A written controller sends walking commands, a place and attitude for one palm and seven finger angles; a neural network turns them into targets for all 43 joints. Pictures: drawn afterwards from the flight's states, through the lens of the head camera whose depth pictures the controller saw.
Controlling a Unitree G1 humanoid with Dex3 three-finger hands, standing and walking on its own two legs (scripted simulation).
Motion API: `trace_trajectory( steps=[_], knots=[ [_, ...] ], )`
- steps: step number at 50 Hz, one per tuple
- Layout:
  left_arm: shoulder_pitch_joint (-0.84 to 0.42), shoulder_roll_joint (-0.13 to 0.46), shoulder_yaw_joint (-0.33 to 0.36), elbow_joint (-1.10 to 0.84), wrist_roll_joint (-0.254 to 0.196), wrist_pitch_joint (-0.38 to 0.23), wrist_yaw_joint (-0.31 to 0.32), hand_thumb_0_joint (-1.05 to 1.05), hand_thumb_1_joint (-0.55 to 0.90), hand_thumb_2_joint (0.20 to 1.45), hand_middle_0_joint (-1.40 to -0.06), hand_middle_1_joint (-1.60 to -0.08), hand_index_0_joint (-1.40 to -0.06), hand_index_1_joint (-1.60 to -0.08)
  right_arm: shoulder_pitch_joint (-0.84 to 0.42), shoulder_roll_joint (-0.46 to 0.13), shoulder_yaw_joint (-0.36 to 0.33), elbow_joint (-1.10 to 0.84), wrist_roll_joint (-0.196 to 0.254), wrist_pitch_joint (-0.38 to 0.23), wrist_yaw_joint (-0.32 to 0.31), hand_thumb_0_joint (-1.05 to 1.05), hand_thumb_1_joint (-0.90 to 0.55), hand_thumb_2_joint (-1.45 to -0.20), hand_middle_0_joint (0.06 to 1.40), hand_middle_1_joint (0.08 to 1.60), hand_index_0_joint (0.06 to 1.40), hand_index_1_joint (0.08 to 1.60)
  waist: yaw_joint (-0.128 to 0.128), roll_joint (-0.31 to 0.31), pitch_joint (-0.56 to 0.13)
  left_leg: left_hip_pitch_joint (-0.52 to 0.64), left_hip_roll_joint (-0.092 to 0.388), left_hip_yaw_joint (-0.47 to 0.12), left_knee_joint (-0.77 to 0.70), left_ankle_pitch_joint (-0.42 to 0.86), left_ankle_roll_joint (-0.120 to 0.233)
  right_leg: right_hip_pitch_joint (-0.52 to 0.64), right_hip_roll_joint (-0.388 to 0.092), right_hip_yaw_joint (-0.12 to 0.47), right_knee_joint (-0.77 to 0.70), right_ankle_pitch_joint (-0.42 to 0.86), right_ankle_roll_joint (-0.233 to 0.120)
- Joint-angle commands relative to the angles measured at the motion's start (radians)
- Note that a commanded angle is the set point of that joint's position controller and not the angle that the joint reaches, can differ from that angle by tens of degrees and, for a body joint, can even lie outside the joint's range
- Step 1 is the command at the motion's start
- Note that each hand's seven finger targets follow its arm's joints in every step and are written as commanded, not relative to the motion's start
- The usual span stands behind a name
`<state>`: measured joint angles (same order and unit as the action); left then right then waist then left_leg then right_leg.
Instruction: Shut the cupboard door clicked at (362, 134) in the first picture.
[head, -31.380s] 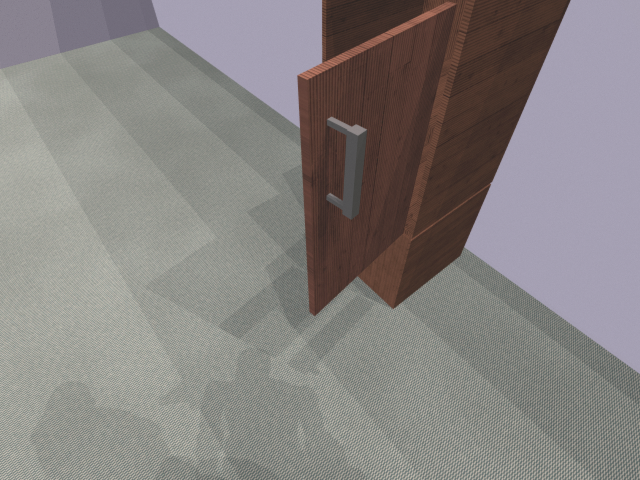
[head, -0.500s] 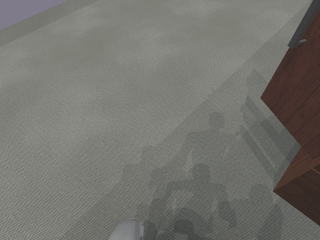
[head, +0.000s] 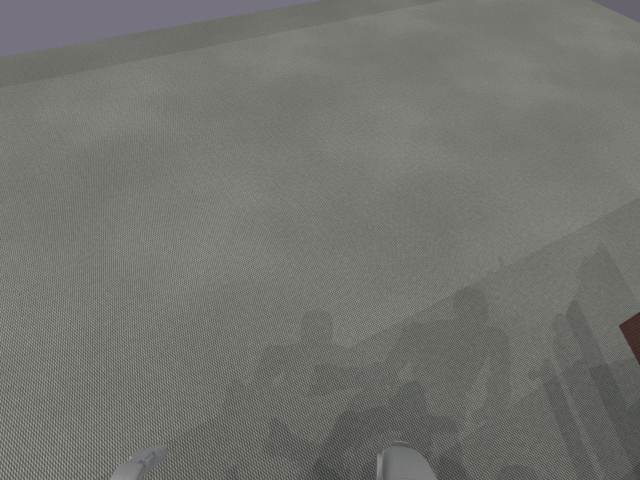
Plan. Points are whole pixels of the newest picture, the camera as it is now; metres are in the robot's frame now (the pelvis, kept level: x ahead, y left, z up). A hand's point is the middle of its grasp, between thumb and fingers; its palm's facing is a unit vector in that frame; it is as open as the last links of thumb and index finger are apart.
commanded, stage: walk to a spot facing it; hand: left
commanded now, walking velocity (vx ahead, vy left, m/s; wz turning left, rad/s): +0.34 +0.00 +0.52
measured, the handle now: out of the picture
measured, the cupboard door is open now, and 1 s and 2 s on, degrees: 63 63 63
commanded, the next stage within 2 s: turn to face it in 0.62 s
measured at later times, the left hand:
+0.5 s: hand (214, 465) +0.16 +0.16 -0.18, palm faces +0.31 -0.92 -0.21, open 7.3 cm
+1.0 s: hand (173, 412) +0.23 +0.23 -0.17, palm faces +0.42 -0.89 -0.20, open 7.4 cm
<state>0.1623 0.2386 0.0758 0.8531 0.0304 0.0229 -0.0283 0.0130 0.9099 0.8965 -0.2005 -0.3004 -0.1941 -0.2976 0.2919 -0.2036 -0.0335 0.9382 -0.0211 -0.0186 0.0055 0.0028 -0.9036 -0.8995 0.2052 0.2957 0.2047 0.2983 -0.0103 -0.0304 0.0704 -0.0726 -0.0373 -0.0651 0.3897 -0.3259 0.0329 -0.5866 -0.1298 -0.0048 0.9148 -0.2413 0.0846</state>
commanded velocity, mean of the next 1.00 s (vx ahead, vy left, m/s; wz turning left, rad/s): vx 0.04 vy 0.00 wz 0.23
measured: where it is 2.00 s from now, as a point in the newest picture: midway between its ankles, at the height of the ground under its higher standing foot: (298, 441)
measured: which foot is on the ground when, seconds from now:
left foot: down 0.00-0.14, up 0.16-0.56, down 0.58-1.00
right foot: up 0.00-0.10, down 0.12-0.58, up 0.60-1.00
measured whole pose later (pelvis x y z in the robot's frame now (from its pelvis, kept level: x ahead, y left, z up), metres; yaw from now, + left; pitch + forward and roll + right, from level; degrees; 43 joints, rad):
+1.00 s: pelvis +0.26 +0.03 +0.00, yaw +22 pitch +1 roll -2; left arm 0.25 0.22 0.06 0.95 0.03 0.07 0.02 0.01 0.91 0.90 -0.20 -0.30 -0.19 -0.30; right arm 0.20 -0.15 -0.02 0.95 -0.01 0.00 -0.03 0.00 -0.92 -0.90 0.21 0.30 0.21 0.30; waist 0.01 -0.03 0.01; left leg -0.24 -0.06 0.08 0.39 -0.17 0.12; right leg -0.41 -0.06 0.03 0.89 -0.34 0.06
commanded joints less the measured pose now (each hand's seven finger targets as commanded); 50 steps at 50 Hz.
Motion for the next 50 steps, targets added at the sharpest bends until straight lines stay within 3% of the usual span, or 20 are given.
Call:
trace_trajectory(
  steps=[1, 3, 5, 6, 7, 8, 9, 11, 13, 20, 24, 27, 28, 29, 30, 31, 33, 35, 43, 50],
  knots=[
    [-0.101, 0.070, 0.009, -0.110, -0.007, -0.044, -0.006, 0.000, 0.900, 0.900, -0.200, -0.300, -0.200, -0.300, 0.032, -0.201, -0.059, -0.050, -0.007, -0.024, -0.013, 0.000, -0.900, -0.900, 0.200, 0.300, 0.200, 0.300, -0.030, 0.183, 0.016, -0.054, 0.205, -0.160, -0.119, 0.229, 0.152, 0.057, 0.064, -0.067, -0.214, 0.039, 0.003],
    [-0.057, 0.074, 0.014, -0.101, -0.009, -0.053, -0.005, 0.000, 0.900, 0.900, -0.200, -0.300, -0.200, -0.300, 0.020, -0.203, -0.061, -0.042, -0.007, -0.024, -0.017, 0.000, -0.900, -0.900, 0.200, 0.300, 0.200, 0.300, -0.001, 0.172, -0.011, -0.089, 0.214, -0.172, -0.073, 0.286, 0.139, 0.196, 0.089, -0.065, -0.293, 0.055, -0.019],
    [0.179, 0.131, 0.035, -0.033, -0.003, -0.073, 0.005, 0.000, 0.900, 0.900, -0.200, -0.300, -0.200, -0.300, -0.003, -0.185, -0.059, -0.043, 0.006, -0.029, -0.014, 0.000, -0.900, -0.900, 0.200, 0.300, 0.200, 0.300, 0.110, 0.050, -0.119, -0.249, 0.138, -0.120, 0.191, 0.291, 0.083, 0.595, 0.077, -0.018, -0.432, 0.076, -0.047],
    [0.328, 0.250, 0.062, 0.003, 0.011, -0.086, 0.020, 0.000, 0.900, 0.900, -0.200, -0.300, -0.200, -0.300, 0.036, -0.118, -0.049, -0.057, 0.019, -0.038, -0.003, 0.000, -0.900, -0.900, 0.200, 0.300, 0.200, 0.300, 0.165, -0.237, -0.257, -0.442, 0.007, -0.006, 0.506, 0.026, 0.026, 0.865, -0.185, 0.252, -0.539, -0.085, -0.119],
    [0.363, 0.291, 0.067, 0.008, 0.005, -0.077, 0.029, 0.000, 0.900, 0.900, -0.200, -0.300, -0.200, -0.300, 0.051, -0.094, -0.043, -0.080, 0.021, -0.036, -0.009, 0.000, -0.900, -0.900, 0.200, 0.300, 0.200, 0.300, 0.153, -0.375, -0.311, -0.531, -0.052, 0.013, 0.796, -0.290, 0.011, 0.837, -0.381, 0.538, -0.664, -0.150, -0.184],
    [0.287, 0.244, 0.057, -0.008, -0.001, -0.071, 0.034, 0.000, 0.900, 0.900, -0.200, -0.300, -0.200, -0.300, 0.025, -0.113, -0.049, -0.079, 0.009, -0.030, -0.006, 0.000, -0.900, -0.900, 0.200, 0.300, 0.200, 0.300, 0.124, -0.283, -0.196, -0.594, 0.011, -0.031, 0.929, -0.236, 0.022, 0.729, -0.366, 0.515, -0.693, -0.276, -0.196],
    [0.210, 0.191, 0.047, -0.017, 0.005, -0.073, 0.040, 0.000, 0.900, 0.900, -0.200, -0.300, -0.200, -0.300, 0.019, -0.112, -0.052, -0.063, 0.004, -0.028, -0.002, 0.000, -0.900, -0.900, 0.200, 0.300, 0.200, 0.300, 0.094, -0.339, -0.164, -0.612, 0.049, -0.034, 1.005, -0.141, 0.018, 0.635, -0.336, 0.474, -0.697, -0.262, -0.184],
    [0.093, 0.098, 0.020, -0.037, -0.003, -0.070, 0.050, 0.000, 0.900, 0.900, -0.200, -0.300, -0.200, -0.300, -0.013, -0.092, -0.052, -0.043, 0.005, -0.006, 0.008, 0.000, -0.900, -0.900, 0.200, 0.300, 0.200, 0.300, 0.022, -0.128, -0.088, -0.553, 0.110, -0.014, 0.976, -0.028, -0.011, 0.470, -0.278, 0.169, -0.663, -0.036, -0.166],
    [0.074, 0.071, 0.004, -0.037, -0.001, -0.083, 0.048, 0.000, 0.900, 0.900, -0.200, -0.300, -0.200, -0.300, 0.019, -0.044, -0.040, -0.023, 0.004, 0.022, 0.020, 0.000, -0.900, -0.900, 0.200, 0.300, 0.200, 0.300, -0.024, -0.103, -0.060, -0.515, 0.096, 0.027, 0.896, 0.020, -0.037, 0.395, -0.216, -0.034, -0.638, 0.268, -0.141],
    [0.147, 0.074, 0.006, 0.005, -0.005, -0.081, 0.056, 0.000, 0.900, 0.900, -0.200, -0.300, -0.200, -0.300, -0.080, -0.013, -0.025, -0.059, 0.001, 0.046, 0.033, 0.000, -0.900, -0.900, 0.200, 0.300, 0.200, 0.300, -0.013, -0.125, -0.046, -0.533, 0.096, 0.142, 0.599, 0.062, -0.054, 0.518, -0.201, -0.226, -0.577, 0.642, -0.141],
    [0.163, 0.129, 0.017, 0.009, -0.002, -0.067, 0.057, 0.000, 0.900, 0.900, -0.200, -0.300, -0.200, -0.300, -0.154, -0.036, -0.019, -0.103, 0.002, 0.036, 0.037, 0.000, -0.900, -0.900, 0.200, 0.300, 0.200, 0.300, 0.008, -0.129, -0.042, -0.486, 0.071, 0.190, 0.389, 0.028, -0.030, 0.595, -0.243, -0.230, -0.486, 0.729, -0.157],
    [0.135, 0.174, 0.033, -0.009, -0.008, -0.058, 0.055, 0.000, 0.900, 0.900, -0.200, -0.300, -0.200, -0.300, -0.012, -0.113, -0.041, -0.091, -0.003, 0.025, 0.032, 0.000, -0.900, -0.900, 0.200, 0.300, 0.200, 0.300, -0.071, -0.084, -0.143, -0.193, 0.017, 0.189, 0.184, 0.156, 0.004, 0.532, -0.235, -0.273, -0.205, 0.693, -0.120],
    [0.153, 0.148, 0.029, -0.025, -0.017, -0.052, 0.053, 0.000, 0.900, 0.900, -0.200, -0.300, -0.200, -0.300, 0.078, -0.195, -0.061, -0.076, -0.013, 0.016, 0.025, 0.000, -0.900, -0.900, 0.200, 0.300, 0.200, 0.300, -0.110, 0.111, -0.236, 0.039, 0.132, 0.022, 0.126, 0.491, 0.065, 0.349, -0.151, -0.290, 0.035, 0.372, -0.066],
    [0.156, 0.075, 0.006, -0.066, -0.032, -0.043, 0.047, 0.000, 0.900, 0.900, -0.200, -0.300, -0.200, -0.300, 0.145, -0.317, -0.087, -0.075, -0.008, 0.010, 0.012, 0.000, -0.900, -0.900, 0.200, 0.300, 0.200, 0.300, -0.123, 0.393, -0.314, 0.204, 0.444, -0.413, 0.090, 1.059, 0.231, 0.045, 0.037, -0.212, 0.334, -0.474, 0.000],
    [0.114, 0.108, 0.002, -0.088, -0.020, -0.025, 0.061, 0.000, 0.900, 0.900, -0.200, -0.300, -0.200, -0.300, 0.163, -0.332, -0.082, -0.056, 0.011, 0.025, -0.002, 0.000, -0.900, -0.900, 0.200, 0.300, 0.200, 0.300, -0.129, 0.256, -0.376, 0.209, 0.471, -0.419, 0.076, 0.999, 0.280, 0.035, 0.038, -0.035, 0.418, -0.478, -0.031],
    [0.070, 0.102, 0.006, -0.113, -0.018, -0.022, 0.062, 0.000, 0.900, 0.900, -0.200, -0.300, -0.200, -0.300, 0.100, -0.306, -0.075, -0.088, 0.007, 0.028, -0.009, 0.000, -0.900, -0.900, 0.200, 0.300, 0.200, 0.300, -0.096, 0.123, -0.253, 0.079, 0.452, -0.378, 0.035, 0.779, 0.264, 0.017, 0.009, -0.030, 0.408, -0.412, -0.032],
    [0.070, 0.092, 0.019, -0.065, -0.009, -0.008, 0.062, 0.000, 0.900, 0.900, -0.200, -0.300, -0.200, -0.300, -0.040, -0.242, -0.062, -0.130, 0.000, 0.025, -0.022, 0.000, -0.900, -0.900, 0.200, 0.300, 0.200, 0.300, -0.050, 0.203, -0.187, -0.074, 0.347, -0.302, -0.031, 0.467, 0.160, 0.012, -0.006, 0.015, 0.370, -0.279, -0.013],
    [0.090, 0.096, 0.028, -0.043, -0.002, 0.008, 0.050, 0.000, 0.900, 0.900, -0.200, -0.300, -0.200, -0.300, -0.103, -0.204, -0.048, -0.144, -0.002, 0.025, -0.025, 0.000, -0.900, -0.900, 0.200, 0.300, 0.200, 0.300, -0.014, 0.155, -0.114, -0.178, 0.267, -0.234, -0.081, 0.307, 0.111, 0.049, 0.004, 0.021, 0.326, -0.166, -0.005],
    [0.168, 0.039, -0.005, 0.048, 0.000, 0.023, 0.049, 0.000, 0.900, 0.900, -0.200, -0.300, -0.200, -0.300, -0.063, -0.114, -0.019, -0.071, 0.004, -0.001, -0.041, 0.000, -0.900, -0.900, 0.200, 0.300, 0.200, 0.300, 0.019, 0.120, -0.137, -0.116, 0.228, -0.117, -0.167, 0.201, 0.040, 0.099, 0.053, 0.053, 0.131, -0.039, -0.011],
    [0.087, 0.036, -0.005, 0.043, 0.000, 0.033, 0.035, 0.000, 0.900, 0.900, -0.200, -0.300, -0.200, -0.300, -0.020, -0.121, -0.027, -0.013, -0.003, 0.013, -0.052, 0.000, -0.900, -0.900, 0.200, 0.300, 0.200, 0.300, -0.014, 0.124, -0.058, -0.081, 0.321, -0.080, -0.134, 0.243, 0.138, 0.148, 0.081, 0.008, -0.110, -0.157, -0.030]
  ],
)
